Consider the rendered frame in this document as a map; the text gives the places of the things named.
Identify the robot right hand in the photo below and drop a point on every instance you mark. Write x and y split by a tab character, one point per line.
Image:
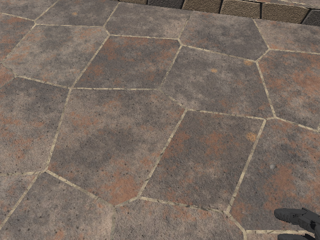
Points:
305	218

